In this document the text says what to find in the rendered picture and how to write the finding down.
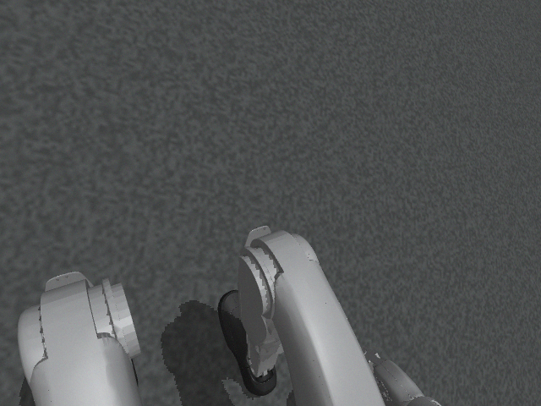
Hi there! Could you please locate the right robot hand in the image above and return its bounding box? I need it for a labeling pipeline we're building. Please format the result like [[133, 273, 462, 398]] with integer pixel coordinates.
[[362, 347, 424, 406]]

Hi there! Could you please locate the right robot foot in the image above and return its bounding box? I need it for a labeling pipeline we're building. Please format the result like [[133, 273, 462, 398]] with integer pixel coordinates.
[[218, 290, 276, 396]]

